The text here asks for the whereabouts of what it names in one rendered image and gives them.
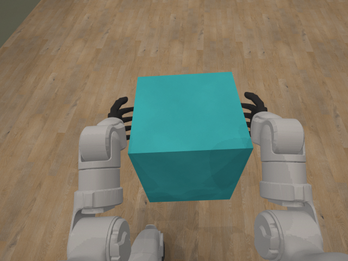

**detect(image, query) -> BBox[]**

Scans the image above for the robot right upper arm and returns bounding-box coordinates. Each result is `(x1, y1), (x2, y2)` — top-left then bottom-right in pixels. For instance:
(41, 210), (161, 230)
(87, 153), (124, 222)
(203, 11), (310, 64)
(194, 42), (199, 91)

(254, 210), (348, 261)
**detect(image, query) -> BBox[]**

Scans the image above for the robot left upper arm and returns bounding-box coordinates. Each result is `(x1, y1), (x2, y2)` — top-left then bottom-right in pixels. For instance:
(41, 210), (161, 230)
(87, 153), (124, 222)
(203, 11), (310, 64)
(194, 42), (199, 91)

(58, 216), (131, 261)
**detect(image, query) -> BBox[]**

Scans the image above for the robot left hand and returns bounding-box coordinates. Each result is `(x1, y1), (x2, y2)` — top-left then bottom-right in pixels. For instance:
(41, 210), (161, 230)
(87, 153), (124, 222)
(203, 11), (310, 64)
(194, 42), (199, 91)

(108, 97), (134, 140)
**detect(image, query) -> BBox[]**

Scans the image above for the robot right hand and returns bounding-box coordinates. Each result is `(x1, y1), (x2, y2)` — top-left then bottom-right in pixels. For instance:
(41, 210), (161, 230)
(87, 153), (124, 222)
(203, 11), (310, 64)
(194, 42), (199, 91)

(241, 92), (268, 137)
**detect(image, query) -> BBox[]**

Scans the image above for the robot left forearm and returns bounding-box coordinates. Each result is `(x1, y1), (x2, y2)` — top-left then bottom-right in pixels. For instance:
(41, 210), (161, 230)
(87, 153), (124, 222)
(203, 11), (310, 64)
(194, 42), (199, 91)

(67, 117), (127, 252)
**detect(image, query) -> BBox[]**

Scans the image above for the carton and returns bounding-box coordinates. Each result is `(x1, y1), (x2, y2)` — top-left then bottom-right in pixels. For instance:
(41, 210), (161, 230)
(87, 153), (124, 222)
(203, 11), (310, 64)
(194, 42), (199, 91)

(128, 72), (253, 202)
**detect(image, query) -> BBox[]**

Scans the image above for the robot right forearm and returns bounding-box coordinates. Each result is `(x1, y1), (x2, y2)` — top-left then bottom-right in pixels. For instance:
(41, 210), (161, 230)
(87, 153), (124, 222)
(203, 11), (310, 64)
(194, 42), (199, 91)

(250, 111), (324, 248)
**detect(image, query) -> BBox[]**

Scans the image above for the robot left thigh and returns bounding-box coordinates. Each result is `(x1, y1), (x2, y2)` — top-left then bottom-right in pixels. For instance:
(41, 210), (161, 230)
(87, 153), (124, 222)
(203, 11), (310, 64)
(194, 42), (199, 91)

(128, 229), (164, 261)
